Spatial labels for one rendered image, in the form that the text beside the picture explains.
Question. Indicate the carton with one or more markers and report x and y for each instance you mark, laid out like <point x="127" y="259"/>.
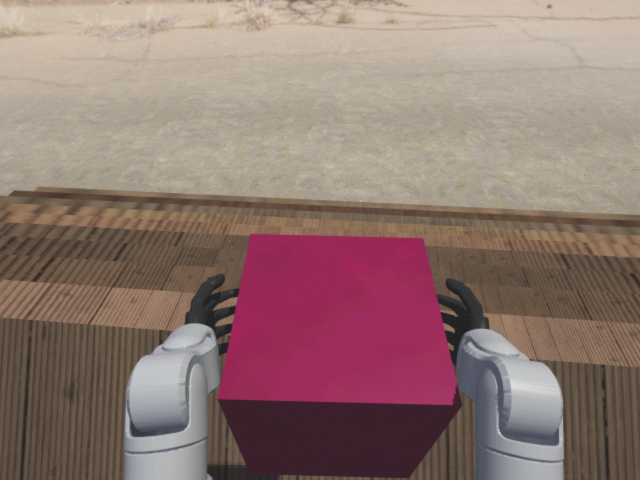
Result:
<point x="338" y="362"/>

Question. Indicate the robot right forearm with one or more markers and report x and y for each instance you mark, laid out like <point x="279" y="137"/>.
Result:
<point x="519" y="409"/>

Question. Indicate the robot left forearm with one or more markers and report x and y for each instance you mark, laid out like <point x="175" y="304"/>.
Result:
<point x="166" y="407"/>

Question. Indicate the right robot hand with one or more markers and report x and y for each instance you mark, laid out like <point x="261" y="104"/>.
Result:
<point x="469" y="311"/>

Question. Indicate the left robot hand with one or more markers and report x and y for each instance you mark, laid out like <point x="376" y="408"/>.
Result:
<point x="202" y="305"/>

